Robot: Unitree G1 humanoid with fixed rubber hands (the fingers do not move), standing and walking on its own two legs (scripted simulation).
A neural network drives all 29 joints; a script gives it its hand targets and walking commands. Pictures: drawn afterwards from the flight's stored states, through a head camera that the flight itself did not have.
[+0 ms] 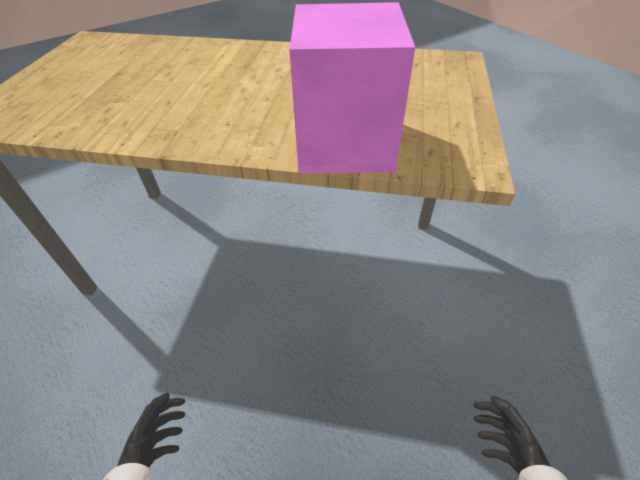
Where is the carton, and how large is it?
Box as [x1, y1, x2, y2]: [289, 2, 414, 172]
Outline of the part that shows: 398,2 296,4 289,50 298,172 395,171 414,52 414,45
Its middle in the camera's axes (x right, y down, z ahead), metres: +0.06 -0.29 +0.78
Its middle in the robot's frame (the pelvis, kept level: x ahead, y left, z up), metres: +0.78 -0.03 +0.09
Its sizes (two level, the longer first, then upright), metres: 0.210 0.200 0.250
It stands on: a table, 0.72 m high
